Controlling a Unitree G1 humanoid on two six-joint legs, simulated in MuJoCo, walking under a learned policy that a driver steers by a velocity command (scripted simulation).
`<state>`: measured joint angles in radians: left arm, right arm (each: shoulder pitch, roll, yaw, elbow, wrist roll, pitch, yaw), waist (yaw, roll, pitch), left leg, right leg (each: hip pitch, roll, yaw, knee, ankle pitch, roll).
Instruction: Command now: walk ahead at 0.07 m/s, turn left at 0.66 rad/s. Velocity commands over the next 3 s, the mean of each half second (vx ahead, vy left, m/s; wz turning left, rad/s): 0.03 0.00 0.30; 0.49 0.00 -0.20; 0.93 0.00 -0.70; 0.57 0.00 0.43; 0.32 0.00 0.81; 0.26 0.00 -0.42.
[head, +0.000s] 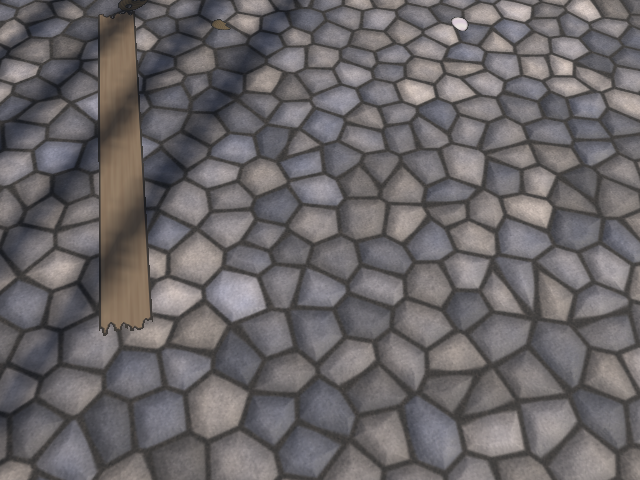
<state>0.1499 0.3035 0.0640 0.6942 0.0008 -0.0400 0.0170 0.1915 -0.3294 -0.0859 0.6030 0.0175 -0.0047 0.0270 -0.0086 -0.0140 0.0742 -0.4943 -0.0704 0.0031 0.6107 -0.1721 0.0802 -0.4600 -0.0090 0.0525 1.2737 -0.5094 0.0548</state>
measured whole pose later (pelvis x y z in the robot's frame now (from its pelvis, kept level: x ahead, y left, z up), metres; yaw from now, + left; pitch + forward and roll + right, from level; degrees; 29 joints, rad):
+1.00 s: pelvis +0.24 +0.01 +0.02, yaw +0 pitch +2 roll +0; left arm 0.22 0.30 0.08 0.72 0.04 0.00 -0.07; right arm 0.48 -0.27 -0.05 0.76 -0.04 -0.08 0.00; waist -0.06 -0.04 -0.04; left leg -0.04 0.00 0.12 0.34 -0.35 0.01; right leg -0.65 0.00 0.04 1.17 -0.21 -0.07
